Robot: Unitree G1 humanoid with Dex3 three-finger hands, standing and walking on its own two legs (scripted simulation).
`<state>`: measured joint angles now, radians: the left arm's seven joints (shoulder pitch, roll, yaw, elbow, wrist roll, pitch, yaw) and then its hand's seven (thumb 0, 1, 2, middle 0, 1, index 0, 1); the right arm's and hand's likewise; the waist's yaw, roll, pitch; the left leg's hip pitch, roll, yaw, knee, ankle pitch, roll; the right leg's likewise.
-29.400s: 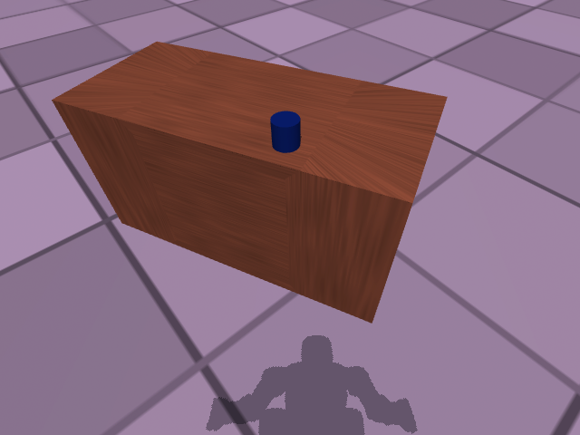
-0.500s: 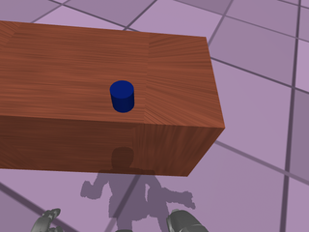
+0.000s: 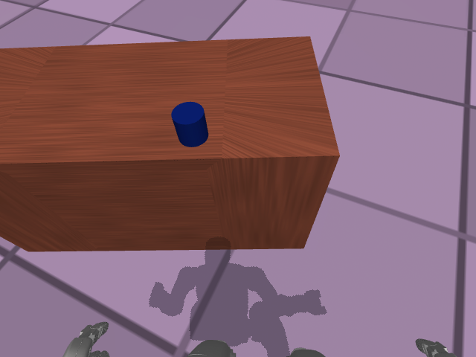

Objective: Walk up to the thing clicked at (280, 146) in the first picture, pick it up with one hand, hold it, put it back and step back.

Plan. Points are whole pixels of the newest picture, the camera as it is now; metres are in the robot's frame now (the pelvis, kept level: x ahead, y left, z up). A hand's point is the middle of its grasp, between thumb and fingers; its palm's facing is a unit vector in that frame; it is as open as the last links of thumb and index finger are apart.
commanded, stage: step back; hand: left
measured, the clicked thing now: (190, 124) +0.65 +0.17 -0.07
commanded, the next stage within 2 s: none
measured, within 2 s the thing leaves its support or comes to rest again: neither
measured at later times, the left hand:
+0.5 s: hand out of the picture -0.05 +0.25 -0.16, palm faces -0.07 -0.92 -0.39, open 7.4 cm
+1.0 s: hand out of the picture -0.17 +0.23 -0.14, palm faces +0.02 -0.93 -0.38, open 7.4 cm
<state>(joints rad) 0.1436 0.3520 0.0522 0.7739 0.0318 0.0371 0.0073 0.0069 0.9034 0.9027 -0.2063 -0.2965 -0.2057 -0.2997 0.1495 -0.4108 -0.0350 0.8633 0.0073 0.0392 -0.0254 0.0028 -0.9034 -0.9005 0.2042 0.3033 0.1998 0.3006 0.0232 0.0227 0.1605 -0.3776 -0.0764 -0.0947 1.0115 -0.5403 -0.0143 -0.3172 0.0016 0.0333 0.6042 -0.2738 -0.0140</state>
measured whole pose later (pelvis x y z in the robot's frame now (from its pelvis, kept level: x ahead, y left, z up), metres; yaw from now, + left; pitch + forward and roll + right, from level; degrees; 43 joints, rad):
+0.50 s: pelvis -0.15 -0.02 -0.01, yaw -4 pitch -2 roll -1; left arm 0.19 0.40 0.08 0.84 0.03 0.05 -0.01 0.01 0.91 0.90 -0.20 -0.30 -0.20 -0.30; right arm 0.11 -0.41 -0.05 0.80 -0.02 0.03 -0.01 0.00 -0.90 -0.90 0.21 0.30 0.20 0.30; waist 0.03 0.01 0.17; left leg -0.43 0.10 0.02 0.70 -0.23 -0.02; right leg -0.23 0.03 0.06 0.66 -0.40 0.01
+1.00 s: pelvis -0.30 -0.05 +0.00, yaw +1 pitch -2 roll -1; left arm 0.11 0.40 0.07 0.81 0.01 0.07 0.01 0.01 0.91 0.90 -0.20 -0.30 -0.20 -0.30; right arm 0.18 -0.37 -0.03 0.87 -0.04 0.03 -0.01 0.01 -0.90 -0.90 0.21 0.30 0.20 0.30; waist 0.01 -0.01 0.15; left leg -0.34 0.03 -0.03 0.63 -0.26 0.01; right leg -0.43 0.08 0.10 1.12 -0.55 0.00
